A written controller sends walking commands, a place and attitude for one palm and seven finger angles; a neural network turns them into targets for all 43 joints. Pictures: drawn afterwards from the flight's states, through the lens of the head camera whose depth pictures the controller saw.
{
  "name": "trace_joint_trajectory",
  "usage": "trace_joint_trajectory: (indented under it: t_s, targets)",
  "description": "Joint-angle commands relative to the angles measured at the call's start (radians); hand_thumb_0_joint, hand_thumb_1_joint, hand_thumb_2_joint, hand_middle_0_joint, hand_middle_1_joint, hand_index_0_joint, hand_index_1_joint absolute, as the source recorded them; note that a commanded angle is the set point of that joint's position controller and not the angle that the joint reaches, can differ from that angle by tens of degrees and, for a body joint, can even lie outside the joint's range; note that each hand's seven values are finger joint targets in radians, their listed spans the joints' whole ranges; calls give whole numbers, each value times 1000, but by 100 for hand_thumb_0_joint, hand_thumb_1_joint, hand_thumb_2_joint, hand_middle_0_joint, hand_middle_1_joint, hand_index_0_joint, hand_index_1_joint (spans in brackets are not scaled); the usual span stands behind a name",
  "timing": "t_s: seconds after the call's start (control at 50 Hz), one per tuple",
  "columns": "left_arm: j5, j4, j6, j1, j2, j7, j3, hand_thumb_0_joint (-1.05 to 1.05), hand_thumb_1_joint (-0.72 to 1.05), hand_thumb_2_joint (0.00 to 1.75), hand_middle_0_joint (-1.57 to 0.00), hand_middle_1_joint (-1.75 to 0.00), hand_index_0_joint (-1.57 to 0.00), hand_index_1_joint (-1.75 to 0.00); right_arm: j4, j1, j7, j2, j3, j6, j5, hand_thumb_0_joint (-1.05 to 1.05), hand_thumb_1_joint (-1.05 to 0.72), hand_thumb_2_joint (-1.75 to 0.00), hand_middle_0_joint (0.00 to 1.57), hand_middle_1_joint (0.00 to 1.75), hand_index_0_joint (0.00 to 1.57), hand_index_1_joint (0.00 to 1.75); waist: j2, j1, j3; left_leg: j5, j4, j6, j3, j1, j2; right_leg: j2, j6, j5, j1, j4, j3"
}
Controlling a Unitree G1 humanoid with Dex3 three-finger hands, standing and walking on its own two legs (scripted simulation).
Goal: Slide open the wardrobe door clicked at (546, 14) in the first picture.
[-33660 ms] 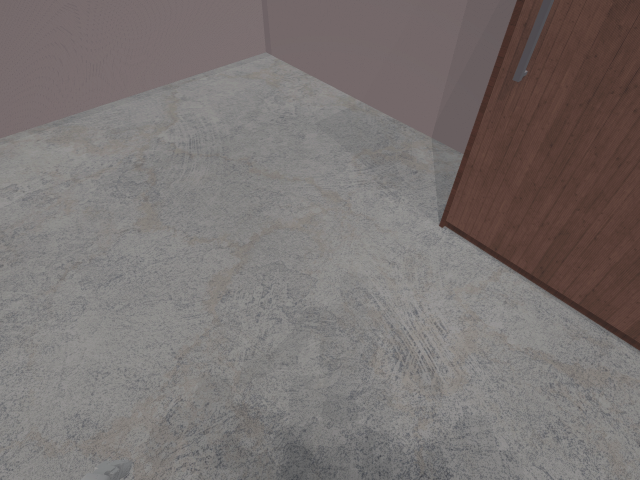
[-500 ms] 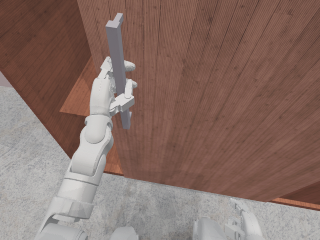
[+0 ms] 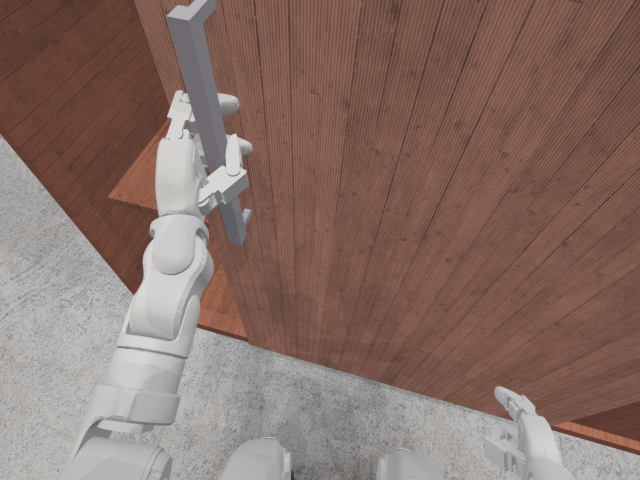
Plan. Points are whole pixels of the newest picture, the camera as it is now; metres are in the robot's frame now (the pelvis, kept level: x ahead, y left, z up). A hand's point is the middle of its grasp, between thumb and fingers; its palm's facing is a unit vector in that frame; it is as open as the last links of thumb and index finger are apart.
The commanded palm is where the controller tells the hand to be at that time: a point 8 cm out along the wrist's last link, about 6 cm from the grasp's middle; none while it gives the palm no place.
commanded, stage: step sideways, sliding the door along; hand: left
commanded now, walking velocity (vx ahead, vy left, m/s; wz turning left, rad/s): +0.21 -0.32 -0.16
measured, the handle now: (225, 149) +0.43 +0.19 +0.14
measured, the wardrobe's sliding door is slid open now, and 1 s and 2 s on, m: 0.31 0.46 0.56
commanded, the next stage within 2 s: none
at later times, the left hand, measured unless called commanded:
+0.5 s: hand (298, 181) +0.38 +0.10 +0.16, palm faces +0.42 -0.91 -0.09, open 6.5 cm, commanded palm +0.34 +0.07 +0.15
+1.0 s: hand (384, 204) +0.37 +0.01 +0.16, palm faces +0.28 -0.96 -0.02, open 6.2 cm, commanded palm +0.33 -0.02 +0.14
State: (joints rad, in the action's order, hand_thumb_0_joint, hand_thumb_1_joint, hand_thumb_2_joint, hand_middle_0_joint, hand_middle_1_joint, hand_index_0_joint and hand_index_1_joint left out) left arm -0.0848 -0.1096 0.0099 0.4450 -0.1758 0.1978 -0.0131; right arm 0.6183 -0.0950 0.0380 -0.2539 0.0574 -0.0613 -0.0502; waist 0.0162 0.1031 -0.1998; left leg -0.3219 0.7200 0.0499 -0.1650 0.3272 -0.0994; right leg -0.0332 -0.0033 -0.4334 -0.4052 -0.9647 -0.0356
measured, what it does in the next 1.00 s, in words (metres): steps to the right: right foot, then left foot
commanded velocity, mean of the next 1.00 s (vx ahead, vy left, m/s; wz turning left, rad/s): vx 0.02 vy -0.30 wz -0.09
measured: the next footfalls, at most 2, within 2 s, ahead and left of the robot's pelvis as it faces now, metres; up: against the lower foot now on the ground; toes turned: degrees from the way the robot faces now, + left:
right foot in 0.42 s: +0.09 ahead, -0.26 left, +0.00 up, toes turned -6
left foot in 0.62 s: +0.08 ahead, -0.03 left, +0.00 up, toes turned +10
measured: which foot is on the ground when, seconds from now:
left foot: down 0.00-0.42, up 0.44-0.60, down 0.62-1.00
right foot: up 0.00-0.40, down 0.42-0.62, up 0.64-1.00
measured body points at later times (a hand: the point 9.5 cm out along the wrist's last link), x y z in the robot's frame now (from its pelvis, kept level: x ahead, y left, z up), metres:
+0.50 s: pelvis +0.02 -0.13 +0.01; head +0.09 -0.14 +0.45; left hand +0.35 +0.14 +0.16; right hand +0.26 -0.33 -0.08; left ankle +0.01 +0.03 -0.68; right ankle +0.05 -0.25 -0.72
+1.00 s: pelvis +0.02 -0.19 +0.03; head +0.08 -0.15 +0.47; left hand +0.34 +0.06 +0.16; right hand +0.23 -0.37 -0.05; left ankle +0.04 -0.04 -0.72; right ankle +0.03 -0.37 -0.66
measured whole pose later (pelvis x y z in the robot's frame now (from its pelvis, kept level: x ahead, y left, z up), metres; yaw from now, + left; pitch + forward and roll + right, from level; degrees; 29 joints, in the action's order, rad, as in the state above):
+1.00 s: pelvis +0.02 -0.19 +0.03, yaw -4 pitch -2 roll -6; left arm -0.08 0.09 -0.02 0.22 -0.20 0.18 -0.09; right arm 0.54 -0.11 -0.02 -0.15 -0.01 0.02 -0.03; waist 0.05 0.15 -0.18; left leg -0.22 0.47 -0.07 -0.16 0.20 -0.26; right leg -0.03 -0.05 -0.31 -0.37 -0.78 -0.06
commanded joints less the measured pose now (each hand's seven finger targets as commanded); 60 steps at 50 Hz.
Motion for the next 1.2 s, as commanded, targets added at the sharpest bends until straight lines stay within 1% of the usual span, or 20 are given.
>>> trace_joint_trajectory:
  t_s: [0.0,0.12,0.32,0.36,0.38,0.4,0.42,0.48,0.56,0.58,0.6,0.62,0.64,0.66,0.8,1.0,1.04,1.06,1.1,1.18]
  targets:
    - [12,460,134,465,125,-119,278,0,90,90,-45,-140,-45,-140,-177,126,-33,-96,8,63,2,0,-90,-90,20,30,20,30,131,-114,477,550,-321,80,375,-429,-418,-63,-4,14,-245,-292,125]
    - [21,443,94,397,101,-131,252,0,90,90,-45,-140,-45,-140,-199,81,-35,-109,24,81,8,0,-90,-90,20,30,20,30,210,-119,499,634,-322,17,119,-458,-295,-32,-35,132,-159,-79,3]
    - [2,439,114,303,29,-119,174,0,90,90,-45,-140,-45,-140,-213,61,-45,-82,7,132,-2,0,-90,-90,20,30,20,30,299,-122,505,790,-185,-14,74,-489,-288,45,-33,187,59,380,-75]
    - [11,459,120,276,-4,-110,152,0,90,90,-45,-140,-45,-140,-219,73,-48,-72,-1,133,-11,0,-90,-90,20,30,20,30,175,-100,526,608,-50,-54,64,-351,-219,19,-13,432,260,559,-44]
    - [22,463,122,272,-55,-98,125,0,90,90,-45,-140,-45,-140,-216,65,-46,-43,-8,131,-18,0,-90,-90,20,30,20,30,-42,-106,554,358,98,-81,27,-176,-129,-108,32,776,413,564,66]
    - [26,458,124,261,-118,-83,78,0,90,90,-45,-140,-45,-140,-217,98,-34,-18,-14,132,-12,0,-90,-90,20,30,20,30,-276,-92,541,-186,263,-117,30,79,-16,-257,124,1166,519,498,244]
    - [32,399,113,186,-143,-68,46,0,90,90,-45,-140,-45,-140,-194,108,-24,-25,-25,150,9,0,-90,-90,20,30,20,30,-263,-64,529,-353,374,-112,96,148,47,-300,162,1298,487,495,288]
    - [3,540,142,241,-79,-56,74,0,90,90,-45,-140,-45,-140,-161,83,-3,-41,-10,130,0,0,-90,-90,20,30,20,30,-328,-79,547,-334,439,-108,141,234,5,-293,211,1185,587,436,277]
    - [11,572,176,231,-11,-64,127,0,90,90,-45,-140,-45,-140,-150,88,4,-50,-6,84,10,0,-90,-90,20,30,20,30,-74,-127,544,89,-239,-118,65,-130,-9,-172,129,865,360,294,92]
    - [11,589,185,230,-8,-74,142,0,90,90,-45,-140,-45,-140,-160,71,7,-76,19,76,18,0,-90,-90,20,30,20,30,40,-147,557,372,-291,-96,121,-381,-92,-115,68,589,129,188,48]
    - [-2,610,179,195,24,-86,171,0,90,90,-45,-140,-45,-140,-196,71,0,-133,41,76,25,0,-90,-90,20,30,20,30,300,-120,577,886,-286,27,478,-567,-412,0,-21,9,-176,20,15]
    - [15,549,158,142,49,-95,194,0,90,90,-45,-140,-45,-140,-227,74,-18,-140,30,56,8,0,-90,-90,20,30,20,30,297,-91,585,1014,-276,105,547,-565,-496,-13,-19,-164,-188,-131,100]
    - [11,511,137,111,67,-110,190,0,90,90,-45,-140,-45,-140,-249,105,-36,-149,33,57,-7,0,-90,-90,20,30,20,30,180,-88,573,714,-305,137,496,-451,-481,2,-25,-117,-170,-215,129]
    - [21,669,157,237,69,-116,221,0,90,90,-45,-140,-45,-140,-233,123,-38,-101,16,75,11,0,-90,-90,20,30,20,30,156,-97,528,683,-306,89,433,-437,-444,-11,-21,-59,-209,-254,112]
    - [22,597,100,149,70,-123,216,0,90,90,-45,-140,-45,-140,-214,67,-49,-117,26,97,22,0,-90,-90,20,30,20,30,237,-106,493,851,-296,-4,98,-471,-289,-5,-51,116,-149,-60,-14]
    - [10,557,101,131,28,-112,180,0,90,90,-45,-140,-45,-140,-227,59,-46,-83,5,150,14,0,-90,-90,20,30,20,30,316,-119,484,857,-216,-16,79,-501,-306,42,-35,171,39,388,-62]
    - [14,560,103,119,8,-104,162,0,90,90,-45,-140,-45,-140,-229,63,-46,-75,-1,151,6,0,-90,-90,20,30,20,30,253,-106,505,749,-128,-47,74,-441,-263,41,-23,324,167,539,-56]
    - [23,563,105,124,-18,-99,149,0,90,90,-45,-140,-45,-140,-230,64,-44,-63,-7,148,-3,0,-90,-90,20,30,20,30,116,-104,523,568,-41,-65,48,-323,-198,-17,-4,567,291,587,-10]
    - [32,541,110,118,-113,-73,80,0,90,90,-45,-140,-45,-140,-225,105,-20,-17,-24,149,3,0,-90,-90,20,30,20,30,-264,-84,530,-257,236,-117,48,75,2,-272,130,1223,479,506,244]
    - [11,608,137,139,-45,-55,104,0,90,90,-45,-140,-45,-140,-169,90,8,-29,-20,136,10,0,-90,-90,20,30,20,30,-298,-77,548,-317,409,-111,133,218,16,-282,202,1183,579,445,245]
